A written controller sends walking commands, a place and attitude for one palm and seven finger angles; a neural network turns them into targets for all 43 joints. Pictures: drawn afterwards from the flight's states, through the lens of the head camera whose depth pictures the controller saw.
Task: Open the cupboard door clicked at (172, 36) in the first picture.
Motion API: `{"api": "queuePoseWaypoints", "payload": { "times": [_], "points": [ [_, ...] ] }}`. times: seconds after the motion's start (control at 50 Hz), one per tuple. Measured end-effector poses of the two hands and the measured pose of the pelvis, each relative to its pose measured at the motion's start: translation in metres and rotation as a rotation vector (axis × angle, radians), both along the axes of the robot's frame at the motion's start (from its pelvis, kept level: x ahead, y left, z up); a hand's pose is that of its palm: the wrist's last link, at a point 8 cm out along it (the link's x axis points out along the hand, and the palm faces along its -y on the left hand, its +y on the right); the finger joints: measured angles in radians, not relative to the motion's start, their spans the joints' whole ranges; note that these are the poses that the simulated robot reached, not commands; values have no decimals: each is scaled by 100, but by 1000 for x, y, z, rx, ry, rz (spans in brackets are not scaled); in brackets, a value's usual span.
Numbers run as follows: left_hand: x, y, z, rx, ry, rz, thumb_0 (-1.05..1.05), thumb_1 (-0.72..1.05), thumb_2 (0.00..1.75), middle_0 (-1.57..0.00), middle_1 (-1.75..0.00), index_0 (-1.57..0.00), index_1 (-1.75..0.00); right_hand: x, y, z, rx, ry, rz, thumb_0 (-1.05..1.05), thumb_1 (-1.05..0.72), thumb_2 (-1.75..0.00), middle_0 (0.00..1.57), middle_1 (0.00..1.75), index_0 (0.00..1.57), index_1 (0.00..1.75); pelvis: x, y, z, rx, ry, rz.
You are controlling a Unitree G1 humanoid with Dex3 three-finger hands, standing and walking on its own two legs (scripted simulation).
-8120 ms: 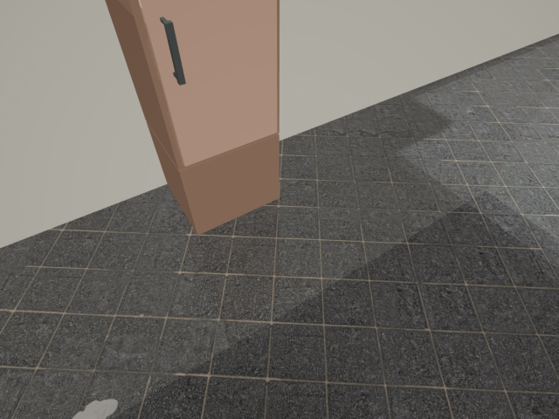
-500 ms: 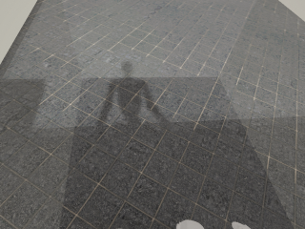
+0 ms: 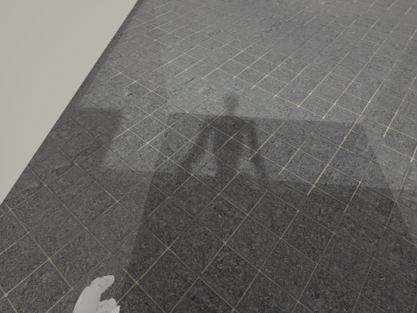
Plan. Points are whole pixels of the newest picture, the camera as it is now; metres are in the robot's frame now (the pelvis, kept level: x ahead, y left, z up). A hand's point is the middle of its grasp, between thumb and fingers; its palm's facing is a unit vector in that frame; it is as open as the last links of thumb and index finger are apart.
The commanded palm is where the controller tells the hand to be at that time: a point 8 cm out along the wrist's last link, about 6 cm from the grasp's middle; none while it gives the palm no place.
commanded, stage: turn to face it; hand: left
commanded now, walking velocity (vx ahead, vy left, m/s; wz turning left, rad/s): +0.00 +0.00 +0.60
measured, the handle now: out of the picture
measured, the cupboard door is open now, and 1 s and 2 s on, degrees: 0 0 0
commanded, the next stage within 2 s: none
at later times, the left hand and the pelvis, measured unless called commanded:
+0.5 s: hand out of the picture -0.05 +0.19 -0.17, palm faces +0.35 -0.90 -0.26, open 7.4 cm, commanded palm none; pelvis -0.02 -0.02 -0.01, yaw +20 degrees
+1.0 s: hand out of the picture -0.02 +0.23 -0.14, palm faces +0.57 -0.77 -0.29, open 7.4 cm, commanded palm none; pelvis -0.01 -0.02 -0.01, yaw +36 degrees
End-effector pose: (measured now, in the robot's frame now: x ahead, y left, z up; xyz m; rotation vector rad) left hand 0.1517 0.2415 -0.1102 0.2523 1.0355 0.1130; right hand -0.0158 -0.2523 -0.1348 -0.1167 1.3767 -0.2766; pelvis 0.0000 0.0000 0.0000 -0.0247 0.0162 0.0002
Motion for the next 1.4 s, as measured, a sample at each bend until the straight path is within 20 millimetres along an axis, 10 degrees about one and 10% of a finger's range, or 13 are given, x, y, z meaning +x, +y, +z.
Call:
{"api": "queuePoseWaypoints", "payload": {
  "times": [0.32, 0.6, 0.8, 1.04, 1.24, 1.4],
  "points": [
    [-131, -27, 4, 29, 89, 270, 1, 90, 90, -20, -30, -20, -30, 85, -56, -8, 14, -60, 265, 0, -91, -90, 20, 30, 20, 30, -12, -41, 1, 65, -36, 226],
    [-265, 15, -48, -59, 294, 561, 1, 90, 90, -20, -30, -20, -30, 208, 59, 8, -14, -250, 622, 0, -91, -90, 20, 30, 20, 30, -24, 4, -20, 43, -11, 409],
    [-250, 42, -22, -30, 158, 632, 1, 91, 90, -20, -29, -20, -30, 203, 94, 20, 22, -241, 703, 0, -90, -90, 21, 30, 20, 30, -23, 12, -2, 17, -30, 514],
    [-201, 13, 0, 55, -11, 669, 1, 91, 90, -20, -30, -20, -30, 199, 48, -24, 72, -99, 723, 0, -90, -90, 21, 30, 20, 30, -2, -26, -15, 47, -11, 652],
    [-250, -49, 9, 16, 63, 825, 1, 90, 90, -20, -30, -20, -30, 225, 36, -17, 69, -40, 839, 0, -91, -90, 20, 30, 20, 30, 3, -42, -1, 85, -25, 800],
    [-315, -84, -14, -66, 141, 985, 1, 90, 90, -20, -30, -20, -30, 244, 82, -7, 39, -54, 998, 0, -91, -90, 20, 30, 20, 30, -10, -39, -4, 69, -22, 911]
  ]
}}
